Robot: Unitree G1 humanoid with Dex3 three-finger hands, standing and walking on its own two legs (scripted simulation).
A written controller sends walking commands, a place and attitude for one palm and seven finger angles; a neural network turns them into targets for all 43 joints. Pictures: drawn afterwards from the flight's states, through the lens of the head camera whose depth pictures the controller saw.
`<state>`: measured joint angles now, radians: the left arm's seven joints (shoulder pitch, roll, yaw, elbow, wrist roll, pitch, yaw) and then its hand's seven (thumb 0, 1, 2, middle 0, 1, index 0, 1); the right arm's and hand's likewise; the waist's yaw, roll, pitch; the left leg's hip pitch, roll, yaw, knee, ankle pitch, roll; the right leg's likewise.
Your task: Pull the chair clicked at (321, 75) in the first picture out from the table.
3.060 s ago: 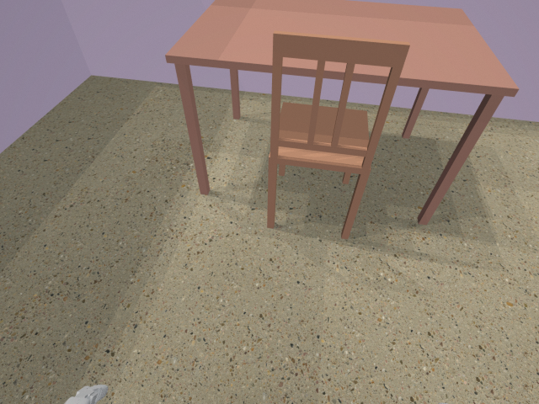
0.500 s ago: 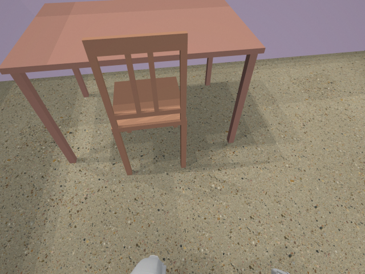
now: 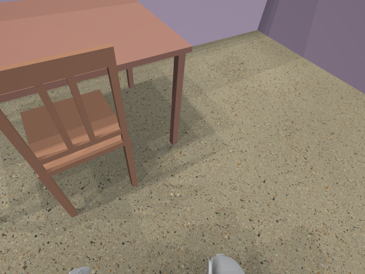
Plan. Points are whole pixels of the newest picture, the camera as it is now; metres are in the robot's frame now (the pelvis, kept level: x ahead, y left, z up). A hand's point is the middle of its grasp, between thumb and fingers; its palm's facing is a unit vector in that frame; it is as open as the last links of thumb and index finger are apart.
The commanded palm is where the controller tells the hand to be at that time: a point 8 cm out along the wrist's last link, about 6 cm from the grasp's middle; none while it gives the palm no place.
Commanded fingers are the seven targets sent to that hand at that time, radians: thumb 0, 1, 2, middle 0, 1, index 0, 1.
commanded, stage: walk to a spot facing it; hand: left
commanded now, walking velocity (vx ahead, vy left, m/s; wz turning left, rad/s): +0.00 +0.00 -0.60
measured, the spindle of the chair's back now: (56, 120) +0.57 +0.45 -0.10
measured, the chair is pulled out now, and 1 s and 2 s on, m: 0.00 0.00 0.00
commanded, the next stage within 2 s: none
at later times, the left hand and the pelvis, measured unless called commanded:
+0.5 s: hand (128, 259) +0.18 +0.13 -0.16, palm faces -0.26 -0.93 -0.26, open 7.4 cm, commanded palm none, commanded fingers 0.00 0.90 0.90 -0.20 -0.30 -0.20 -0.30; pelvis +0.04 -0.03 +0.00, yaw -18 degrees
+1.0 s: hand (125, 247) +0.21 +0.15 -0.17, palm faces -0.52 -0.83 -0.20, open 7.4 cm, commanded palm none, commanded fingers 0.00 0.90 0.90 -0.20 -0.30 -0.20 -0.30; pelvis +0.04 +0.01 +0.00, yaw -36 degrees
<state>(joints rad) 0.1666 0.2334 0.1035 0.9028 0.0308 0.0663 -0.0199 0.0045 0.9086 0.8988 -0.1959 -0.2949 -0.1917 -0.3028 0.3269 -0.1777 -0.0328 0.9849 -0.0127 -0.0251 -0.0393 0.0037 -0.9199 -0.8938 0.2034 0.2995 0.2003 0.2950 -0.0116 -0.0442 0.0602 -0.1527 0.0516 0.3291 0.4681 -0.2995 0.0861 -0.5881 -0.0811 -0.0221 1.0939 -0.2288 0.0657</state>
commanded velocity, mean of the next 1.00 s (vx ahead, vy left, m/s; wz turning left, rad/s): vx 0.00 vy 0.00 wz -0.60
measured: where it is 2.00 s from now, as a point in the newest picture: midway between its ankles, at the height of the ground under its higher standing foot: outside the picture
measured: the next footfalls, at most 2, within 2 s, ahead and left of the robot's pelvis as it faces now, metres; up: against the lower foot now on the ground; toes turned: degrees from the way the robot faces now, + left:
right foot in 0.24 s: +0.06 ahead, -0.14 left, +0.00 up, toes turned -17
left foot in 0.66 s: +0.14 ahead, +0.10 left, +0.00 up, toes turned -20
